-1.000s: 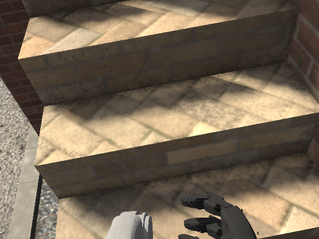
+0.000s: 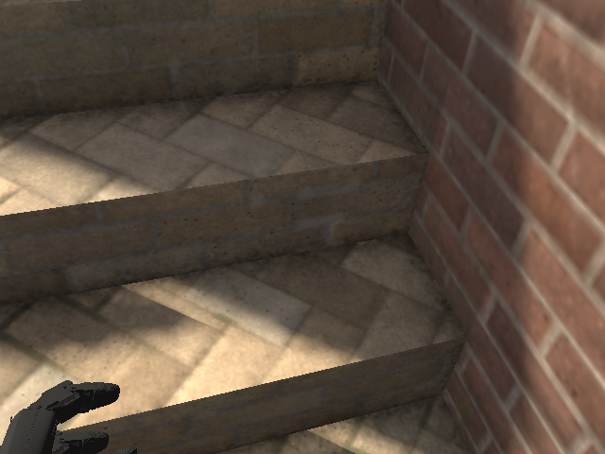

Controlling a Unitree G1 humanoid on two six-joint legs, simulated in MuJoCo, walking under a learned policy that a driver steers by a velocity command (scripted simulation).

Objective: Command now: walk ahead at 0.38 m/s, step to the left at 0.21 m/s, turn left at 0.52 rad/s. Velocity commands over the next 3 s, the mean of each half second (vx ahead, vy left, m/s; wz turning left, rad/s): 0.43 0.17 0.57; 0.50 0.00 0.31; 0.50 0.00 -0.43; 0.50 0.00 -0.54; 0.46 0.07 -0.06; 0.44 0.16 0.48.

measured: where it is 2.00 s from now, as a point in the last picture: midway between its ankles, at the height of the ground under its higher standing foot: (88, 190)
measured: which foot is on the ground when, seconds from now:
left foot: down 0.00-0.32, up 0.34-0.70, down 0.72-1.00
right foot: up 0.00-0.34, down 0.36-0.76, up 0.78-1.00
